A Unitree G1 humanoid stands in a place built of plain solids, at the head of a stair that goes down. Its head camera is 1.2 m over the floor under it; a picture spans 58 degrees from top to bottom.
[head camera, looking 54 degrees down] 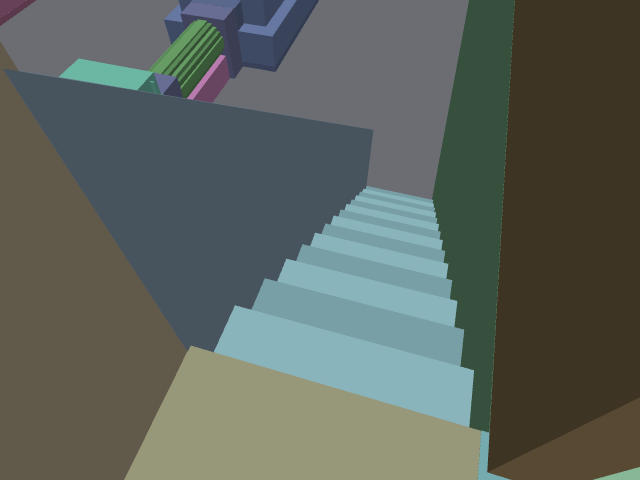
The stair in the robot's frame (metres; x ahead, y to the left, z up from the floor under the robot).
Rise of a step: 0.20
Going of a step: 0.25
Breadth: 0.85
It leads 16 degrees to the right of straight ahead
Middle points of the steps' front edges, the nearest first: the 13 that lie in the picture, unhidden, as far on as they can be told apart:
0.37 -0.03 0.00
0.61 -0.10 -0.20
0.85 -0.17 -0.41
1.08 -0.24 -0.61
1.32 -0.31 -0.81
1.56 -0.38 -1.02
1.79 -0.45 -1.22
2.03 -0.51 -1.43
2.26 -0.58 -1.63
2.50 -0.65 -1.83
2.74 -0.72 -2.04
2.97 -0.79 -2.24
3.21 -0.86 -2.45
